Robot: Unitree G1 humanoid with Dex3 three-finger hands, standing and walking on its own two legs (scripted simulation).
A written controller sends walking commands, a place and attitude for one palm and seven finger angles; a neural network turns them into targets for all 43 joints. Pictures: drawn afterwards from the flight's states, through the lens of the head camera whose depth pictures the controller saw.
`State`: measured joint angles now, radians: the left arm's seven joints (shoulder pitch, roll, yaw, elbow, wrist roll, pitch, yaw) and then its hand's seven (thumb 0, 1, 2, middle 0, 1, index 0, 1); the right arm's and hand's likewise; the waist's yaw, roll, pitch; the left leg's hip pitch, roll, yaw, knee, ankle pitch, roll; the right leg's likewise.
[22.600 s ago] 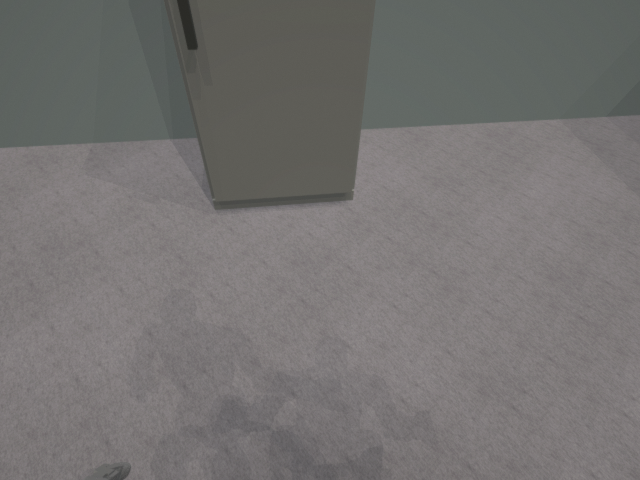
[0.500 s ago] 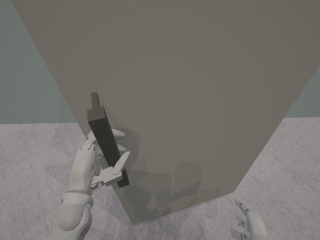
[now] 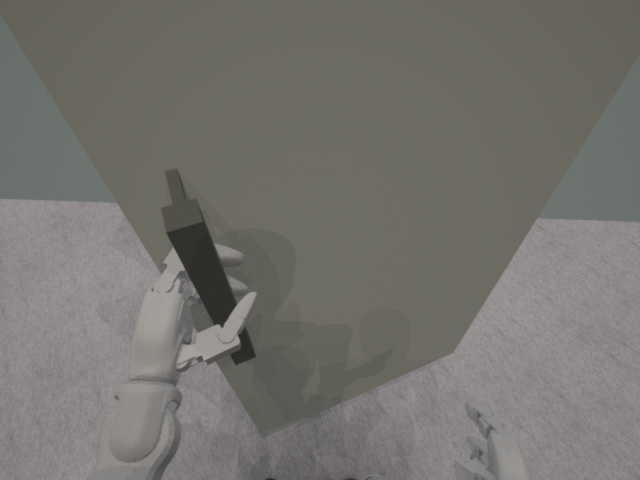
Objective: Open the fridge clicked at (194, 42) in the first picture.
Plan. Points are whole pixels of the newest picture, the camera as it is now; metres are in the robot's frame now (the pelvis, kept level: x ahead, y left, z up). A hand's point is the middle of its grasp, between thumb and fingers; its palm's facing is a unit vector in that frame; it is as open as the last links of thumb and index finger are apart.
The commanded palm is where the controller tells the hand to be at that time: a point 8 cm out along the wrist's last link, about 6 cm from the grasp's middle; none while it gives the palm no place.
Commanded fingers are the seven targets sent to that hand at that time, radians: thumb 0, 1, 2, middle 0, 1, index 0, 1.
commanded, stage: walk backward, drawing the door open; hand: left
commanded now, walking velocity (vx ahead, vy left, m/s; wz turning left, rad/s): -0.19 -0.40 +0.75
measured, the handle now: (215, 282) +0.30 +0.11 +0.13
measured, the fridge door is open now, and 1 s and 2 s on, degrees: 26 44 62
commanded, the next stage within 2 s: stop walking and hold the door back in 1.62 s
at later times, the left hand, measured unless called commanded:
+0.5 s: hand (283, 390) +0.19 +0.04 +0.12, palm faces +0.44 -0.87 -0.20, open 7.3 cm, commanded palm +0.14 +0.06 +0.14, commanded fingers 0.00 0.90 0.90 -0.45 -1.40 -0.45 -1.40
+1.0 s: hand (359, 449) +0.14 -0.03 +0.12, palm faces +0.83 -0.50 -0.24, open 7.0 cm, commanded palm +0.09 -0.03 +0.14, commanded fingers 0.00 0.90 0.90 -0.45 -1.40 -0.45 -1.40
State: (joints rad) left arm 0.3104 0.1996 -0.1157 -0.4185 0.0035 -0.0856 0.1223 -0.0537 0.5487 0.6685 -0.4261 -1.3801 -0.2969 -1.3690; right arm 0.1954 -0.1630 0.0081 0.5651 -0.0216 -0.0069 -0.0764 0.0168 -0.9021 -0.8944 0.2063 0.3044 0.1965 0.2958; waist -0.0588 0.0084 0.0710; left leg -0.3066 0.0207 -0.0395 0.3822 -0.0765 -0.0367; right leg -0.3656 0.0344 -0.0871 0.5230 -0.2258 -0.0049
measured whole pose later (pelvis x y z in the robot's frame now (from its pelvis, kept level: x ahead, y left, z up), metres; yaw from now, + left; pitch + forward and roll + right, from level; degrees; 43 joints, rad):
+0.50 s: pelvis -0.01 -0.20 -0.01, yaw +24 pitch +2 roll -2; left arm 0.17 0.24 0.00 -0.47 0.02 -0.10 0.08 -0.05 0.51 0.77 -0.46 -1.40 -0.25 -1.40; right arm 0.17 -0.14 0.00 0.63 0.00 -0.15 -0.03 0.02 -0.90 -0.89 0.21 0.31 0.20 0.30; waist 0.01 0.00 0.15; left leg -0.40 0.15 -0.24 0.60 -0.29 -0.08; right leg -0.27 -0.05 0.03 0.53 -0.29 0.06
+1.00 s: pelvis +0.08 -0.37 -0.01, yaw +45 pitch +2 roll -2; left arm 0.16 0.30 0.17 -0.42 -0.03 -0.06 0.09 -0.02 0.59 0.81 -0.46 -1.40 -0.23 -1.35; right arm 0.16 -0.12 0.02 0.63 0.00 -0.13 -0.06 0.02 -0.90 -0.89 0.21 0.31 0.20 0.30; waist 0.03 -0.02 0.12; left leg -0.45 0.11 -0.18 0.75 -0.41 -0.05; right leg -0.27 -0.07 0.02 0.50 -0.24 0.06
